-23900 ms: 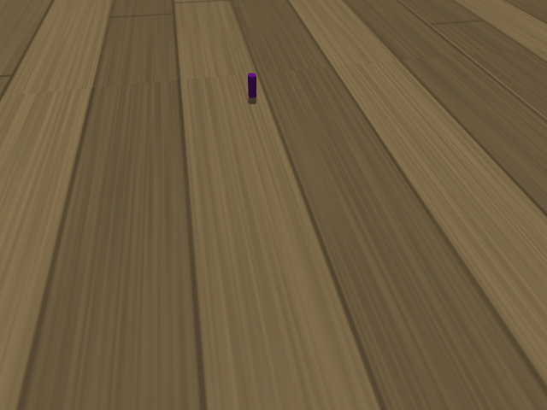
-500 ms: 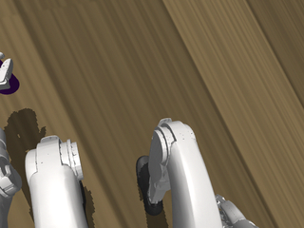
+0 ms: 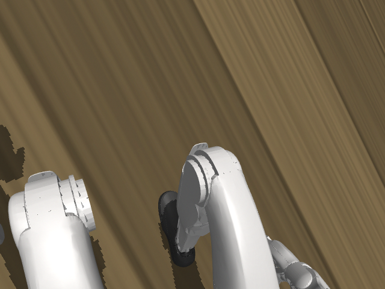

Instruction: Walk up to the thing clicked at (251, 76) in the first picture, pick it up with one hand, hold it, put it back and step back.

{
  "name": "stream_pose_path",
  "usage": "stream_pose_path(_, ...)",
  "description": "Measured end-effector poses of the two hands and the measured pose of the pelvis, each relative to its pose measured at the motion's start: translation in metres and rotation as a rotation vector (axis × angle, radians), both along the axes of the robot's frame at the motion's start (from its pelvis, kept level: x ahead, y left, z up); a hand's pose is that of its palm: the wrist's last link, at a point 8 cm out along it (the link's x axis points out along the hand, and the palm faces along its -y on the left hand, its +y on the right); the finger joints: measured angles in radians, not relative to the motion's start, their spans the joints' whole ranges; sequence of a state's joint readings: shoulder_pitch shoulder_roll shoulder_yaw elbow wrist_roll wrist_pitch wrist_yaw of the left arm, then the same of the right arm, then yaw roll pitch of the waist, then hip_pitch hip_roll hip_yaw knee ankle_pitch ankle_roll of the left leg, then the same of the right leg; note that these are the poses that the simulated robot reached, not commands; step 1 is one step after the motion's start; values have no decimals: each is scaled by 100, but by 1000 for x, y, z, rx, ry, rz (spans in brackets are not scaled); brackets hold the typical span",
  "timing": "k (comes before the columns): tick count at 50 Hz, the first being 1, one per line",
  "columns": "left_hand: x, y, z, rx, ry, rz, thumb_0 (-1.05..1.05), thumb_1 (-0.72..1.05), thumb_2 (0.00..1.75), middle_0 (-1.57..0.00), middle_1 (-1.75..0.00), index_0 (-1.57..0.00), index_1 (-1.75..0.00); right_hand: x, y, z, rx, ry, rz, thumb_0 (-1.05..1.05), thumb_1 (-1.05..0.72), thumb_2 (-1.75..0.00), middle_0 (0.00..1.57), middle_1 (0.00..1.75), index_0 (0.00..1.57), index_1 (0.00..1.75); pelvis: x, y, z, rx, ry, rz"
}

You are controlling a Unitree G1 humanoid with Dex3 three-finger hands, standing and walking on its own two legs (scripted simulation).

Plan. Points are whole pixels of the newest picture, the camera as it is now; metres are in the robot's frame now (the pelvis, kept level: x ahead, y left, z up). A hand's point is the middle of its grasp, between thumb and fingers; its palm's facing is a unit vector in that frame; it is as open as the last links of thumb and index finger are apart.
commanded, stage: lower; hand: left
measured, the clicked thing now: out of the picture +0.47 +0.31 -0.16
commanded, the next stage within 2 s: loosen in 0.80 s
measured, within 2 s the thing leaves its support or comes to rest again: rests again in 0.84 s
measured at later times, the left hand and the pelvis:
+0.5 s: hand out of the picture +0.48 +0.30 -0.17, palm faces +0.40 -0.92 -0.03, open 7.7 cm; pelvis +0.00 +0.01 -0.01, yaw -3 degrees
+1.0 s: hand out of the picture +0.48 +0.30 -0.19, palm faces +0.40 -0.92 -0.02, open 7.6 cm; pelvis -0.01 +0.01 -0.01, yaw -5 degrees
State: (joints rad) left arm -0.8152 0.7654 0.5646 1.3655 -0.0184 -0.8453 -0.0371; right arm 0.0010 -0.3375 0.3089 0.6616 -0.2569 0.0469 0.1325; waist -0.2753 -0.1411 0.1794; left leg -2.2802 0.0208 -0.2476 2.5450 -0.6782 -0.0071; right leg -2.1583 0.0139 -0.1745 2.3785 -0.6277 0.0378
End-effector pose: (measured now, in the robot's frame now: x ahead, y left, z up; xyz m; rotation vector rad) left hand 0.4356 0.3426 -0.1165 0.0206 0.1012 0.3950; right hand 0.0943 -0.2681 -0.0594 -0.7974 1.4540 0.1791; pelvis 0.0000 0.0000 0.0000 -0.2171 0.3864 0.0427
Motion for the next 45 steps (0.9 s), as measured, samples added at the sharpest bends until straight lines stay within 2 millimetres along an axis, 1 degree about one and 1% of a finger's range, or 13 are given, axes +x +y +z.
stream_pose_path(8,-4,0,-26,-22,-1,37,0,-16,117,-87,-110,-87,-114,1,2,5,-36,33,64,0,-90,-90,20,30,20,30,-1,0,-5,-16,-37,-11)
stream_pose_path(13,-1,0,-36,-6,-5,16,0,-16,117,-87,-110,-87,-114,2,3,8,-60,48,99,0,-90,-90,20,30,20,30,-2,3,-7,-31,-54,-17)
stream_pose_path(20,4,3,-43,-14,-21,37,0,-16,117,-87,-110,-87,-113,7,8,13,-82,48,143,0,-90,-90,20,30,20,30,-2,6,-9,-52,-75,-26)
stream_pose_path(25,5,0,-48,-9,-10,14,0,-16,117,-87,-110,-87,-114,13,12,17,-91,35,178,-1,-90,-90,20,30,20,30,-3,8,-9,-64,-88,-30)
stream_pose_path(34,0,-2,-59,-17,-2,38,0,-16,117,-87,-110,-87,-114,22,15,22,-108,24,240,-1,-89,-90,20,30,20,30,-6,8,-9,-77,-114,-42)
stream_pose_path(45,0,-2,-67,-13,-14,30,0,-16,117,-87,-110,-87,-113,26,18,26,-134,27,278,-1,-89,-90,20,30,20,30,-8,10,-11,-90,-130,-50)
